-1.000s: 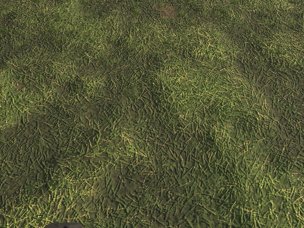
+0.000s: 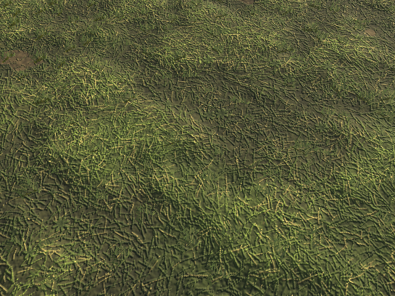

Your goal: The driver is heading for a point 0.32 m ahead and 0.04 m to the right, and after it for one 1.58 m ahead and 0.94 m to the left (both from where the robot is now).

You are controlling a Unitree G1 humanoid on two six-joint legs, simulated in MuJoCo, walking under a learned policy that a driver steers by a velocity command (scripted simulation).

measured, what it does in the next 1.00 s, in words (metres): walks ahead: left foot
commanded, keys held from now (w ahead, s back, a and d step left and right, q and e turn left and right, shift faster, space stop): no key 0.16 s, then w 0.42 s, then q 0.42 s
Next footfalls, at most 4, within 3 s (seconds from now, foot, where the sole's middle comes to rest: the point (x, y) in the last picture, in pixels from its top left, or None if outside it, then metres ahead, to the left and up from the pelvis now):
0.64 left None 0.21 0.11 -0.77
1.24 right None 0.34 -0.04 -0.77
1.74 left None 0.21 0.13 -0.77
2.32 right None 0.34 -0.01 -0.77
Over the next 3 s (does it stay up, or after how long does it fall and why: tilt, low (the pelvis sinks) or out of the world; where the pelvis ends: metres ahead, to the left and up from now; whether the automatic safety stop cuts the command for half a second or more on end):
stays up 0.20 0.05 0.02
